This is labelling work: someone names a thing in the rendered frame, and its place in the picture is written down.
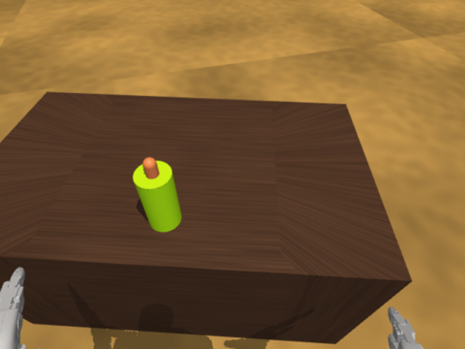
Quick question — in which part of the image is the right robot hand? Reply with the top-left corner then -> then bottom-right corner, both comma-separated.
388,307 -> 424,349

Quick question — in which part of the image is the left robot hand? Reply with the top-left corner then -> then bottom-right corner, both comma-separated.
0,267 -> 42,349

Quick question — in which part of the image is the bottle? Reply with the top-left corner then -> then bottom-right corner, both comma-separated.
133,157 -> 182,232

